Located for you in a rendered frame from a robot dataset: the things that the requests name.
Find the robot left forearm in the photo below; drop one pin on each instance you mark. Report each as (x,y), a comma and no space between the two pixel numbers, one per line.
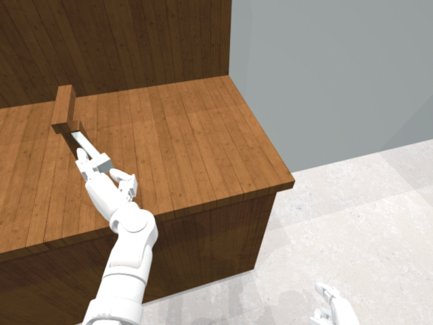
(120,295)

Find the robot right hand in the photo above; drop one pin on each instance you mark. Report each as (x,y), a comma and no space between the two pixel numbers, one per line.
(341,312)

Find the counter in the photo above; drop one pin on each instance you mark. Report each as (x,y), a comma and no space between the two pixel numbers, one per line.
(146,82)

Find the robot left hand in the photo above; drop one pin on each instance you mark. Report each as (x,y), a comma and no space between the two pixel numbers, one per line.
(106,197)

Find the tap lever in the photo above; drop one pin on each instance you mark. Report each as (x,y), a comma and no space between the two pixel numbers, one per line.
(103,162)

